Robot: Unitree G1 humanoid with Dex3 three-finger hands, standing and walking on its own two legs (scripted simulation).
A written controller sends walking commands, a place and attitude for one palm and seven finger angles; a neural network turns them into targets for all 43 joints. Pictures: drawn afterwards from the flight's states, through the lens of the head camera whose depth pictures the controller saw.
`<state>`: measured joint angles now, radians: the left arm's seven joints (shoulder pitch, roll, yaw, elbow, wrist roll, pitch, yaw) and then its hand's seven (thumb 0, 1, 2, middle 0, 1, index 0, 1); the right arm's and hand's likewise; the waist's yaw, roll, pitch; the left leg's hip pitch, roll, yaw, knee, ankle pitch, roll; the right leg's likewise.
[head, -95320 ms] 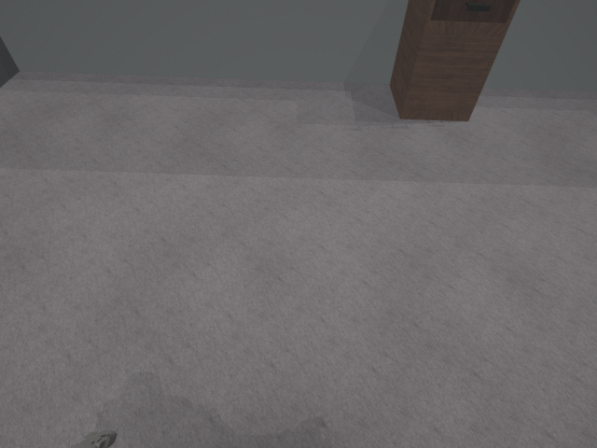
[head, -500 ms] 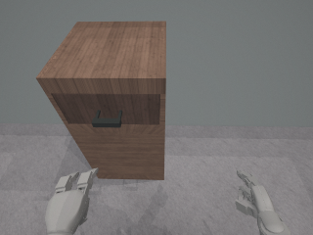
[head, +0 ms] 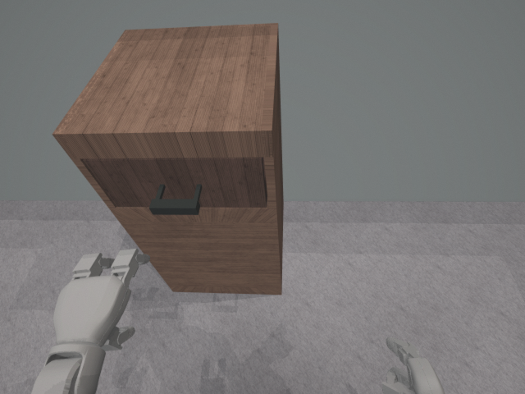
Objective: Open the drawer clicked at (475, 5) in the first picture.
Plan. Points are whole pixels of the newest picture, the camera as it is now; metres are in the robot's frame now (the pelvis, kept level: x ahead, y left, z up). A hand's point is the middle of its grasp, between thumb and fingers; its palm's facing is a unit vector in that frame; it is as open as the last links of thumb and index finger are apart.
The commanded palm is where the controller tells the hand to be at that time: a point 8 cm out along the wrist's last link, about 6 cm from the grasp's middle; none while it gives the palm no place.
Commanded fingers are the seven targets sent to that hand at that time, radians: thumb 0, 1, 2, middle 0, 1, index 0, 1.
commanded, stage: raise the hand with hooked fingers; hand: left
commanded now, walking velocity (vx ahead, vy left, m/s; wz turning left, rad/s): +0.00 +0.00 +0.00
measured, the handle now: (177, 198) +0.50 +0.26 -0.08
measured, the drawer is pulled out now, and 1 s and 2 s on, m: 0.00 0.00 0.00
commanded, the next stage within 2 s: move the hooked fingers above the handle in 1.02 s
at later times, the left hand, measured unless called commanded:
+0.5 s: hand (88, 254) +0.28 +0.28 +0.08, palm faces +0.09 -0.07 -0.99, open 13.7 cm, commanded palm +0.25 +0.28 +0.14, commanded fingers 0.00 -0.50 0.30 -0.30 -1.20 -0.30 -1.20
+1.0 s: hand (83, 245) +0.28 +0.29 +0.09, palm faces +0.07 -0.08 -0.99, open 13.8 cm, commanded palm +0.26 +0.29 +0.15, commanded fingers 0.00 -0.50 0.30 -0.30 -1.20 -0.30 -1.20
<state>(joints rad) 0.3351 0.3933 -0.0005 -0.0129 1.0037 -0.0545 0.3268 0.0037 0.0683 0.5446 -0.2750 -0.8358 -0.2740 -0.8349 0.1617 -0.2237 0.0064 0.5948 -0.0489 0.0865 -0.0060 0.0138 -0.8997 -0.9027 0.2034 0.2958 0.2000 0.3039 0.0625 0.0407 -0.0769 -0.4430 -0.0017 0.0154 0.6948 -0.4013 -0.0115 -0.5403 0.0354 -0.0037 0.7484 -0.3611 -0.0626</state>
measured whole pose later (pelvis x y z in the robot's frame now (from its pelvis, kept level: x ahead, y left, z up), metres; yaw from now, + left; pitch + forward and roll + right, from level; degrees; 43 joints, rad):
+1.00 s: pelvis -0.02 +0.05 +0.02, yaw +1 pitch +3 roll +0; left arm -0.07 0.45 -0.06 0.10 0.96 -0.01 0.15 0.00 -0.49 0.30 -0.32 -1.20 -0.32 -1.20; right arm 0.19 -0.26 -0.03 0.64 0.01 0.10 -0.02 0.01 -0.90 -0.90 0.20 0.30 0.20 0.30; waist 0.08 0.06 -0.02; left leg -0.26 -0.05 0.01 0.50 -0.29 0.04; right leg -0.33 -0.01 0.01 0.52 -0.23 0.00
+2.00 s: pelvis -0.01 +0.03 +0.00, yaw +0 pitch +13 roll +0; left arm -0.50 0.43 -0.04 0.77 1.07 -0.10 0.31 0.00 -0.49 0.30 -0.32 -1.20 -0.31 -1.20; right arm 0.28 -0.25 -0.07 0.66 0.01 0.10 -0.04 0.01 -0.90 -0.90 0.20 0.30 0.20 0.30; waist -0.02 0.04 -0.11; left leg -0.54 -0.02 0.01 0.69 -0.37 0.02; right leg -0.61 0.02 0.00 0.69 -0.30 -0.02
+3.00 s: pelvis -0.01 +0.05 -0.02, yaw -1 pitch +21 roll -2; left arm -0.74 0.46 -0.02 1.07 1.10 -0.07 0.40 0.00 -0.49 0.30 -0.32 -1.20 -0.32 -1.21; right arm 0.35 -0.25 -0.06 0.70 -0.03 0.12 0.00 0.01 -0.90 -0.90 0.20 0.30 0.20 0.30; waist -0.10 0.05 -0.16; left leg -0.79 -0.01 0.01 0.87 -0.44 0.04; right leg -0.83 0.03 0.00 0.81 -0.34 0.00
